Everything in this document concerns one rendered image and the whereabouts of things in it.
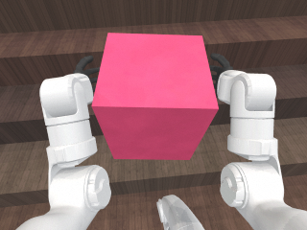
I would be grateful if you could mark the carton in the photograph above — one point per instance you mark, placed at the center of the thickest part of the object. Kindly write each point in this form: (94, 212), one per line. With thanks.
(154, 97)

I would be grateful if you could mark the robot right upper arm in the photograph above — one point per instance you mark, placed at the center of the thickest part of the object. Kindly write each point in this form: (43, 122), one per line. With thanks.
(255, 189)

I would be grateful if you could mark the robot left forearm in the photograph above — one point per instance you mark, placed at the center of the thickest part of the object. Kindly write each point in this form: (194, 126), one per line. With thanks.
(64, 103)

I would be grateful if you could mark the right robot hand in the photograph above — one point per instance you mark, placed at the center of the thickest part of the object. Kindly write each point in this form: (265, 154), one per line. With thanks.
(226, 66)

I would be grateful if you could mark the right robot thigh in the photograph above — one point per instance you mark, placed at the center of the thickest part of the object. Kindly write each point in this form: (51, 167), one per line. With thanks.
(173, 210)

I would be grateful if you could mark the left robot hand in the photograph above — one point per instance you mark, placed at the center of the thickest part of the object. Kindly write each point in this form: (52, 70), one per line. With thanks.
(80, 66)

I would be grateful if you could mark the robot left upper arm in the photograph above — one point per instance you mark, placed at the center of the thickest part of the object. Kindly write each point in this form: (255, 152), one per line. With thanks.
(76, 195)

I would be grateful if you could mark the robot right forearm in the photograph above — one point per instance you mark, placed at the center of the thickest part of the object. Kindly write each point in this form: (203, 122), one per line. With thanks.
(251, 98)

